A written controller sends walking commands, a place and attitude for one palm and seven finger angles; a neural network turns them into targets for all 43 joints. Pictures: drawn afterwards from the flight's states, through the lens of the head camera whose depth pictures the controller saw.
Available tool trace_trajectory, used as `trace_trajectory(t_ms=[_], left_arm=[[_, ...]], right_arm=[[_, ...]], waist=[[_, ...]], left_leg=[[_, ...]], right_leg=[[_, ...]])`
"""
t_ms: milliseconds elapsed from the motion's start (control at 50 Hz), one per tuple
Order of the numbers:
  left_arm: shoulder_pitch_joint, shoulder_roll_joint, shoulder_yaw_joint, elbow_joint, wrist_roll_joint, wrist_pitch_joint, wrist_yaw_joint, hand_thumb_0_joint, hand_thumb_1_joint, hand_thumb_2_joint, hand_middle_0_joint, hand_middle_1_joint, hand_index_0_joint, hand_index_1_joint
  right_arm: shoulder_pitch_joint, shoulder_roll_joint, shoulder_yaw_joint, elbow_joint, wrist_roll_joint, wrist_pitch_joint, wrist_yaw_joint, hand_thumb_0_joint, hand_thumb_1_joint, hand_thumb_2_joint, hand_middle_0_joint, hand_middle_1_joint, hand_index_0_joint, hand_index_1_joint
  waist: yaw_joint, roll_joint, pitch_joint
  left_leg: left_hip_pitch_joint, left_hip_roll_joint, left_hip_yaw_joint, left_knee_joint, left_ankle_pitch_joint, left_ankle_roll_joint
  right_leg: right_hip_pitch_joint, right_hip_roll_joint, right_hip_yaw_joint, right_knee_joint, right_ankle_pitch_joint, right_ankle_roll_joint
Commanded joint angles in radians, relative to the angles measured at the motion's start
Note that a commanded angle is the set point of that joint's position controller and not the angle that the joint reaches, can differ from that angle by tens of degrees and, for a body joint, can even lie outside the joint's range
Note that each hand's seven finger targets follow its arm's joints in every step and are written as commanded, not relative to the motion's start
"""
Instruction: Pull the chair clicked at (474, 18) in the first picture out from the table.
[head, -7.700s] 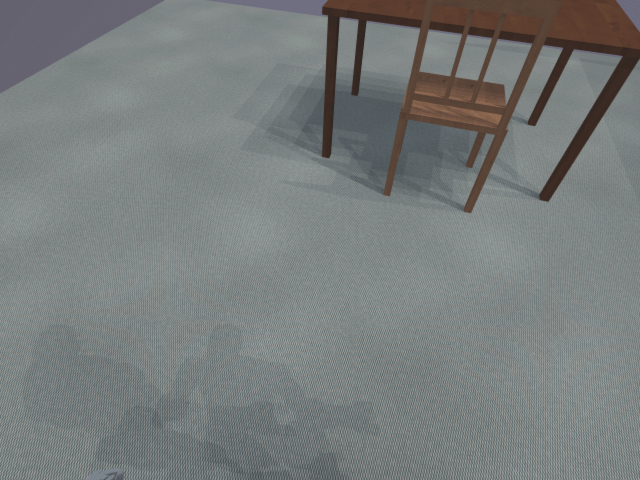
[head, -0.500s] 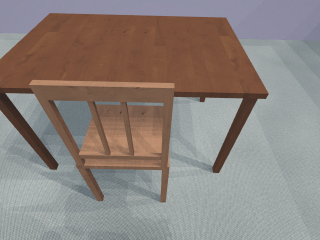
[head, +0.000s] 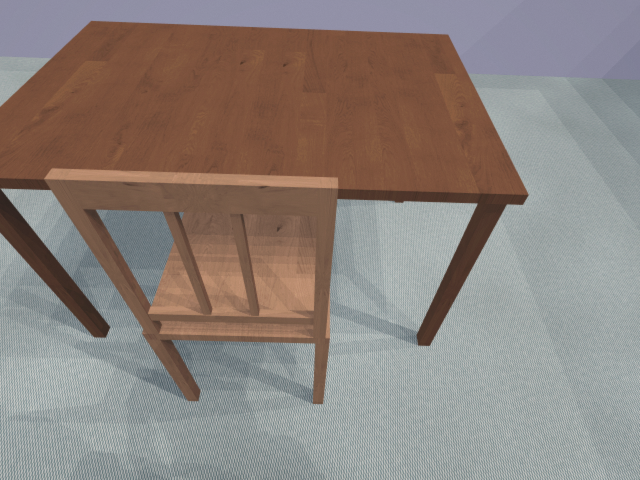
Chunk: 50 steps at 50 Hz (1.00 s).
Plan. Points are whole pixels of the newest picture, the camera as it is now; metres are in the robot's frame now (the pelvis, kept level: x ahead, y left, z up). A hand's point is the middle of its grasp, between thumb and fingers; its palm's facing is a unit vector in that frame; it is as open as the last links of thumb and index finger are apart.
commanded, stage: look again from close up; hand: left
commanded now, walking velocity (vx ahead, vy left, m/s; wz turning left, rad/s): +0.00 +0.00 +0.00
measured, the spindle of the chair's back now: (191, 267) +0.46 +0.26 -0.09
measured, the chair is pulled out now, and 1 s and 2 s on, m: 0.00 0.00 0.00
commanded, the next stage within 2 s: raise the hand toward the chair's back in 0.94 s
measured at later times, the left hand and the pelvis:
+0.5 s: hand out of the picture +0.04 +0.18 -0.18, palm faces -0.01 -0.98 -0.19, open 7.4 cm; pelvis +0.04 +0.00 +0.00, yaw -1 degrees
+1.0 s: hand out of the picture +0.04 +0.17 -0.17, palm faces +0.00 -0.98 -0.20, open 7.4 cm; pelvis +0.05 +0.00 +0.00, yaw -1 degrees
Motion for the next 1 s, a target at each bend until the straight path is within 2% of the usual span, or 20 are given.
trace_trajectory(t_ms=[0,240,400,460,500,520,560,720,760,780,840,900,960,980], left_arm=[[0.051,0.091,0.02,-0.016,-0.004,-0.022,0.014,0.0,0.9,0.9,-0.2,-0.3,-0.2,-0.3],[0.051,0.09,0.019,0.012,-0.001,-0.024,0.019,0.0,0.9,0.9,-0.2,-0.3,-0.2,-0.3],[0.041,0.103,0.021,0.015,-0.001,-0.022,0.019,0.0,0.9,0.9,-0.2,-0.3,-0.2,-0.3],[0.037,0.106,0.022,0.015,-0.001,-0.021,0.019,0.0,0.9,0.9,-0.2,-0.3,-0.2,-0.3],[0.036,0.11,0.022,0.015,-0.002,-0.021,0.019,0.0,0.9,0.9,-0.2,-0.3,-0.2,-0.3],[0.038,0.109,0.022,0.015,-0.001,-0.021,0.019,0.0,0.9,0.9,-0.2,-0.3,-0.2,-0.3],[0.036,0.111,0.023,0.015,-0.002,-0.022,0.02,0.0,0.9,0.9,-0.2,-0.3,-0.2,-0.3],[0.039,0.11,0.022,0.021,-0.002,-0.019,0.02,0.0,0.9,0.9,-0.2,-0.3,-0.2,-0.3],[0.039,0.109,0.023,0.024,-0.002,-0.02,0.02,0.0,0.9,0.9,-0.2,-0.3,-0.2,-0.3],[0.041,0.108,0.023,0.023,-0.003,-0.019,0.02,0.0,0.9,0.9,-0.2,-0.3,-0.2,-0.3],[0.047,0.104,0.023,0.027,-0.003,-0.019,0.022,0.0,0.9,0.9,-0.2,-0.3,-0.2,-0.3],[0.054,0.101,0.021,0.031,-0.002,-0.02,0.022,0.0,0.9,0.9,-0.2,-0.3,-0.2,-0.3],[0.063,0.095,0.02,0.035,-0.003,-0.022,0.023,0.0,0.9,0.9,-0.2,-0.3,-0.2,-0.3],[0.06,0.097,0.02,0.033,-0.004,-0.021,0.022,0.0,0.9,0.9,-0.2,-0.3,-0.2,-0.3]], right_arm=[[0.015,-0.101,-0.016,-0.03,0.008,-0.028,-0.009,0.0,-0.9,-0.9,0.2,0.3,0.2,0.3],[-0.023,-0.106,-0.014,-0.006,0.009,-0.032,-0.016,0.0,-0.9,-0.9,0.2,0.3,0.2,0.3],[-0.044,-0.116,-0.013,-0.004,0.008,-0.032,-0.018,0.0,-0.9,-0.9,0.2,0.3,0.2,0.3],[-0.042,-0.123,-0.012,-0.003,0.007,-0.033,-0.019,0.0,-0.9,-0.9,0.2,0.3,0.2,0.3],[-0.047,-0.122,-0.012,-0.002,0.008,-0.032,-0.02,0.0,-0.9,-0.9,0.2,0.3,0.2,0.3],[-0.046,-0.124,-0.012,-0.002,0.007,-0.033,-0.02,0.0,-0.9,-0.9,0.2,0.3,0.2,0.3],[-0.042,-0.126,-0.012,0.0,0.007,-0.033,-0.02,0.0,-0.9,-0.9,0.2,0.3,0.2,0.3],[-0.036,-0.125,-0.009,0.01,0.007,-0.031,-0.02,0.0,-0.9,-0.9,0.2,0.3,0.2,0.3],[-0.029,-0.125,-0.008,0.01,0.007,-0.031,-0.021,0.0,-0.9,-0.9,0.2,0.3,0.2,0.3],[-0.031,-0.119,-0.008,0.013,0.008,-0.03,-0.021,0.0,-0.9,-0.9,0.2,0.3,0.2,0.3],[-0.019,-0.119,-0.006,0.016,0.007,-0.031,-0.022,0.0,-0.9,-0.9,0.2,0.3,0.2,0.3],[-0.017,-0.113,-0.005,0.02,0.009,-0.029,-0.021,0.0,-0.9,-0.9,0.2,0.3,0.2,0.3],[-0.008,-0.109,-0.005,0.022,0.009,-0.029,-0.022,0.0,-0.9,-0.9,0.2,0.3,0.2,0.3],[-0.011,-0.105,-0.005,0.024,0.01,-0.027,-0.021,0.0,-0.9,-0.9,0.2,0.3,0.2,0.3]], waist=[[0.004,0.02,0.014],[0.004,0.011,0.005],[0.007,0.016,0.013],[0.005,0.02,-0.006],[0.007,0.018,0.011],[0.007,0.021,-0.005],[0.007,0.0,-0.009],[0.009,0.014,0.009],[0.007,0.007,0.003],[0.01,-0.003,0.021],[0.008,0.013,0.002],[0.01,0.003,0.033],[0.01,0.002,0.011],[0.011,-0.011,0.043]], left_leg=[[0.063,0.087,-0.102,-0.088,0.045,0.023],[0.134,0.091,-0.088,-0.08,0.17,0.023],[0.153,0.092,-0.084,-0.089,0.204,0.022],[0.174,0.095,-0.084,-0.091,0.233,0.023],[0.167,0.095,-0.083,-0.094,0.233,0.022],[0.178,0.095,-0.083,-0.092,0.249,0.023],[0.183,0.097,-0.084,-0.093,0.255,0.022],[0.185,0.097,-0.083,-0.109,0.24,0.022],[0.19,0.097,-0.085,-0.108,0.254,0.023],[0.178,0.096,-0.084,-0.112,0.237,0.023],[0.195,0.097,-0.084,-0.112,0.255,0.023],[0.174,0.094,-0.085,-0.114,0.223,0.021],[0.187,0.094,-0.082,-0.111,0.23,0.021],[0.167,0.092,-0.082,-0.114,0.21,0.021]], right_leg=[[-0.052,-0.103,0.103,-0.115,0.093,-0.019],[-0.018,-0.11,0.099,-0.11,0.232,-0.009],[-0.003,-0.114,0.099,-0.118,0.272,-0.006],[0.007,-0.113,0.096,-0.114,0.281,-0.006],[0.007,-0.113,0.096,-0.118,0.288,-0.005],[0.015,-0.116,0.096,-0.116,0.303,-0.005],[0.021,-0.117,0.095,-0.116,0.318,-0.005],[0.023,-0.115,0.094,-0.128,0.29,-0.005],[0.029,-0.117,0.091,-0.127,0.302,-0.006],[0.027,-0.114,0.09,-0.134,0.293,-0.006],[0.034,-0.117,0.089,-0.13,0.298,-0.007],[0.028,-0.117,0.092,-0.142,0.292,-0.008],[0.039,-0.121,0.092,-0.142,0.319,-0.009],[0.033,-0.118,0.087,-0.149,0.308,-0.008]])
